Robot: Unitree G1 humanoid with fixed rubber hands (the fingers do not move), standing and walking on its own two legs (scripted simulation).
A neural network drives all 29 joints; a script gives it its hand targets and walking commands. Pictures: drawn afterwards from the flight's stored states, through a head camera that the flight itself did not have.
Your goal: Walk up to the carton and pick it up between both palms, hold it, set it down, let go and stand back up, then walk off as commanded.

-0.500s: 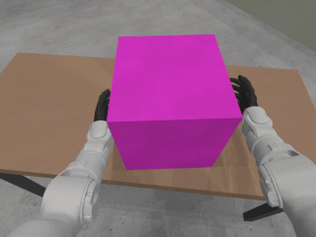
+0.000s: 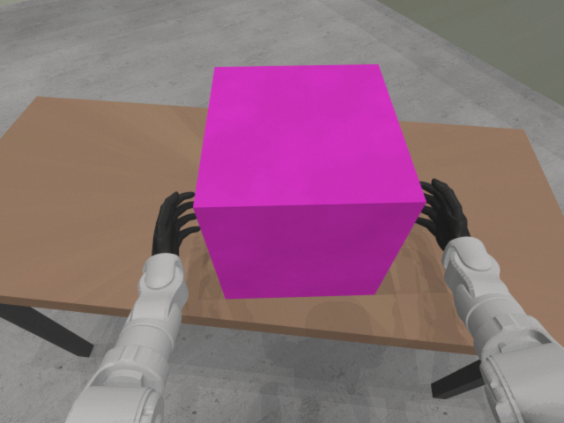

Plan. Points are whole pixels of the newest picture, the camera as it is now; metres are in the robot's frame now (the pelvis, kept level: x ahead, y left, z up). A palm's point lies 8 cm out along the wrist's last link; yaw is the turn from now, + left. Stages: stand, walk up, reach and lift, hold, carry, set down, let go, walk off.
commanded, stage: set down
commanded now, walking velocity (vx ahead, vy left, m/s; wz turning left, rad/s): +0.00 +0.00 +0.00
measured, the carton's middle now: (298, 186) +0.48 +0.03 +0.03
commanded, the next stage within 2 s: none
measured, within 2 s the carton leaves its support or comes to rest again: neither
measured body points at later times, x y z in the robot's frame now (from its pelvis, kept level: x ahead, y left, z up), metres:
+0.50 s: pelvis +0.00 -0.01 +0.01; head +0.02 +0.00 +0.46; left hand +0.29 +0.23 +0.03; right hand +0.34 -0.23 +0.03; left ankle +0.03 +0.15 -0.73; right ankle +0.02 -0.13 -0.73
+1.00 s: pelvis +0.02 -0.01 +0.02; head +0.02 +0.01 +0.47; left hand +0.22 +0.24 +0.03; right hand +0.26 -0.24 +0.02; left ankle +0.03 +0.15 -0.73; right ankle +0.02 -0.12 -0.73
